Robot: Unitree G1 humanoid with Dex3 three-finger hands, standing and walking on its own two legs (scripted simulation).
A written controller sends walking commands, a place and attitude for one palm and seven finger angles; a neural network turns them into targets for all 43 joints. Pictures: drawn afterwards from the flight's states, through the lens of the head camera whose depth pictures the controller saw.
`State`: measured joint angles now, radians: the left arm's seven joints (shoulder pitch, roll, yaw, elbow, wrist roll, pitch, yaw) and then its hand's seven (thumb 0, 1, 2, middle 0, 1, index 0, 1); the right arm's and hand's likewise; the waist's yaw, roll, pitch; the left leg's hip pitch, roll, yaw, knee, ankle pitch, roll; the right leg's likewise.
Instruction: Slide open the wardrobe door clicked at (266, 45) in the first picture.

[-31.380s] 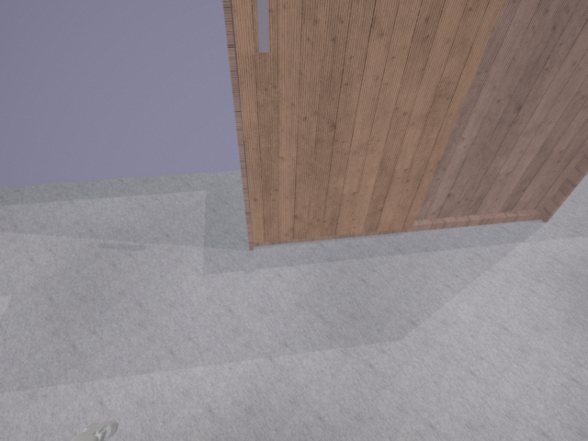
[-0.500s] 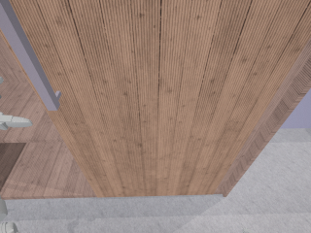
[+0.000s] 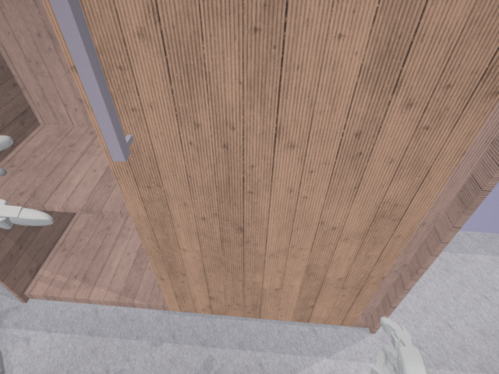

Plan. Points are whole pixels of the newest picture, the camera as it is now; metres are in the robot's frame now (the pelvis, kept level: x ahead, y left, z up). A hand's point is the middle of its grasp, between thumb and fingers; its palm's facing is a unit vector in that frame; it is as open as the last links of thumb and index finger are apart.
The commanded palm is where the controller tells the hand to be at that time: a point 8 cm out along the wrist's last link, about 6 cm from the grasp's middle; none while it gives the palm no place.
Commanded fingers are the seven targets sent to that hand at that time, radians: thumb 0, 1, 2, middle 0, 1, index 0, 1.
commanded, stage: draw the hand back to the body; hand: left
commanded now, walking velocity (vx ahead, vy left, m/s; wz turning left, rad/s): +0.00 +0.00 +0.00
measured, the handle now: (102, 83) +0.47 +0.31 +0.25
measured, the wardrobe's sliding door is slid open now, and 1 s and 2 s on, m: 0.61 0.61 0.61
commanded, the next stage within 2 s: step back with the hand held close in 1.66 s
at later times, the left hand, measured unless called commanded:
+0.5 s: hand (18, 197) +0.24 +0.33 +0.21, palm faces +0.14 -0.99 -0.07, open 14.6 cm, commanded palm +0.21 +0.36 +0.20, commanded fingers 0.00 -0.48 0.23 -0.25 -1.11 -0.25 -1.11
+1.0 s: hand (44, 221) +0.23 +0.29 +0.19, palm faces +0.50 -0.80 -0.34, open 11.6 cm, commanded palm +0.18 +0.32 +0.19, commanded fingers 0.00 0.43 0.67 -0.22 -0.58 -0.22 -0.58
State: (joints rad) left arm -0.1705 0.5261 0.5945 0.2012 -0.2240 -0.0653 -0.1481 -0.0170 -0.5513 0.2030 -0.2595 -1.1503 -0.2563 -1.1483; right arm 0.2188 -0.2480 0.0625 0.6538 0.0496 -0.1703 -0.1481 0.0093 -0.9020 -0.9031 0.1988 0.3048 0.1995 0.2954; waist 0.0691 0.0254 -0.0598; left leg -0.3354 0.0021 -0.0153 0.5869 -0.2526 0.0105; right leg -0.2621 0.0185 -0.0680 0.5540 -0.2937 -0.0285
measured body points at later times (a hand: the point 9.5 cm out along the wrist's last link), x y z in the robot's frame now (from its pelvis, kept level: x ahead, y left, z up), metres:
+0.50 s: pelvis +0.02 +0.01 +0.00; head -0.03 -0.01 +0.45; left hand +0.23 +0.38 +0.21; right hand +0.21 -0.23 -0.05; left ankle +0.04 +0.11 -0.73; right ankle +0.00 -0.10 -0.73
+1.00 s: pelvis +0.02 +0.01 +0.01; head -0.01 -0.01 +0.46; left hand +0.20 +0.33 +0.20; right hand +0.20 -0.20 -0.08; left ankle +0.04 +0.11 -0.73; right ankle +0.00 -0.10 -0.73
